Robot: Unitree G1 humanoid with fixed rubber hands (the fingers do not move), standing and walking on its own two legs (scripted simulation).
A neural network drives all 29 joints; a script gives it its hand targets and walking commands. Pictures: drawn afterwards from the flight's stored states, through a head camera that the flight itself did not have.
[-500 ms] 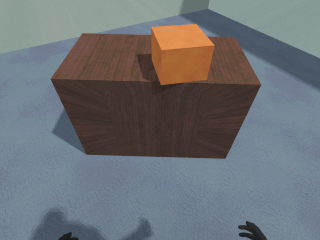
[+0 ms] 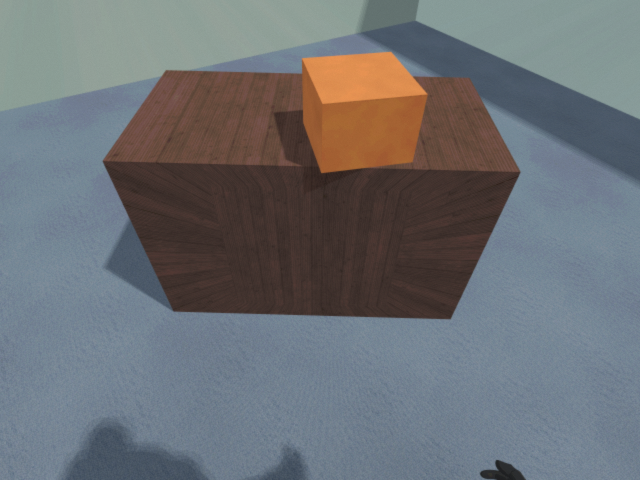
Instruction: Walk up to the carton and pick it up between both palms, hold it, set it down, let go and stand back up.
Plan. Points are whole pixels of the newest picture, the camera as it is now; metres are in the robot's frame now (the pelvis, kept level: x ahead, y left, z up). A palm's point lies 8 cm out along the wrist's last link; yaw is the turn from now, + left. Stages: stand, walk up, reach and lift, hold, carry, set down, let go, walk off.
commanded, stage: stand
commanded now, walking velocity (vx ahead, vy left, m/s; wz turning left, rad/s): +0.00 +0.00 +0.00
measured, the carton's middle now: (357, 110) +0.96 -0.08 -0.01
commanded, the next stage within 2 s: none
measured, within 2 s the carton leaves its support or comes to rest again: neither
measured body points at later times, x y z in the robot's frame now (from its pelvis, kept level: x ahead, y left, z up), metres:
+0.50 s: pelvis +0.00 +0.00 +0.00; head +0.00 +0.00 +0.45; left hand +0.09 +0.27 -0.12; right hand +0.11 -0.26 -0.12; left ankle +0.03 +0.12 -0.74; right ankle +0.03 -0.12 -0.74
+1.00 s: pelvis +0.00 +0.00 +0.01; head +0.00 +0.00 +0.46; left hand +0.08 +0.28 -0.13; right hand +0.10 -0.26 -0.12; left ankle +0.03 +0.12 -0.74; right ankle +0.03 -0.12 -0.74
